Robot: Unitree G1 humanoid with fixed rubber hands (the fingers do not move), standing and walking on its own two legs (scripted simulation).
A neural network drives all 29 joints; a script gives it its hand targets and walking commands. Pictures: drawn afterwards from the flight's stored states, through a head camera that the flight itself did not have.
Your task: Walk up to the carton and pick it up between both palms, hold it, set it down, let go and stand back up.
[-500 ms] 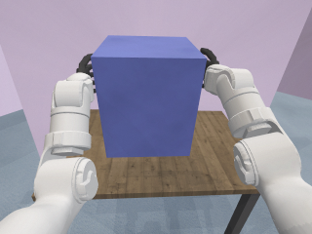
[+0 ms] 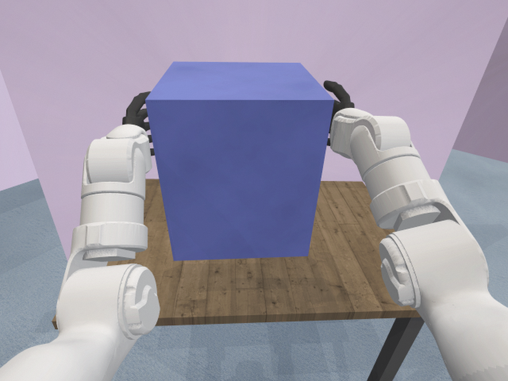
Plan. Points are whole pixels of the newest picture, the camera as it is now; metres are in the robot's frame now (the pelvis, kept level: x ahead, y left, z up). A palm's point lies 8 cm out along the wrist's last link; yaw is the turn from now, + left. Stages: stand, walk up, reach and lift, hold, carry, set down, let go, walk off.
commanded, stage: hold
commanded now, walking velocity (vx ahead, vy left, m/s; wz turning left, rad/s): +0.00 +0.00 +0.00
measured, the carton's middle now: (239, 157) +0.38 +0.01 +0.26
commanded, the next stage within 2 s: none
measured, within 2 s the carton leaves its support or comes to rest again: neither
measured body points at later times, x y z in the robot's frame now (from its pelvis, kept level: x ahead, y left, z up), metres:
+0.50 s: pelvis +0.00 +0.00 +0.00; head -0.10 +0.02 +0.44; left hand +0.38 +0.17 +0.30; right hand +0.39 -0.14 +0.33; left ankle +0.03 +0.13 -0.75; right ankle +0.00 -0.12 -0.75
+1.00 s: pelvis +0.00 +0.00 +0.00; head -0.10 +0.02 +0.44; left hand +0.38 +0.16 +0.30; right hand +0.38 -0.14 +0.33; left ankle +0.03 +0.13 -0.75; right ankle +0.00 -0.12 -0.75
